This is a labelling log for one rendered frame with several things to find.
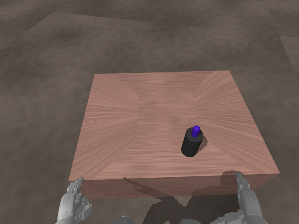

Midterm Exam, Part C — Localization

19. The bottle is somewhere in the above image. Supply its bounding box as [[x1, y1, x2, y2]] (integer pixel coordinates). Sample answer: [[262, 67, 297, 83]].
[[181, 126, 204, 157]]

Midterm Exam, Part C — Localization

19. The right robot hand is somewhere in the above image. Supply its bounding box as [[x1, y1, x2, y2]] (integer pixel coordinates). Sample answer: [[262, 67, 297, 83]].
[[210, 172, 263, 224]]

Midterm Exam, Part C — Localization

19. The right robot arm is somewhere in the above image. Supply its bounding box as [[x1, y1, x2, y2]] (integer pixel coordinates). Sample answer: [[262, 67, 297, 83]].
[[242, 215, 268, 224]]

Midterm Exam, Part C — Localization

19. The left robot hand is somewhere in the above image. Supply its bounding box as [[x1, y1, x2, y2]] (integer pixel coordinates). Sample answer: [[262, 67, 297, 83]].
[[57, 177, 92, 224]]

